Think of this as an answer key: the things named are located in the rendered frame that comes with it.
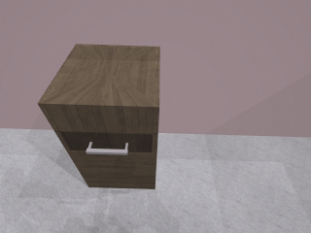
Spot cabinet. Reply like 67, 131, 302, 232
37, 44, 160, 189

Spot handle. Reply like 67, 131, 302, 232
86, 142, 128, 155

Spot drawer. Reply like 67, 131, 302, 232
60, 131, 153, 153

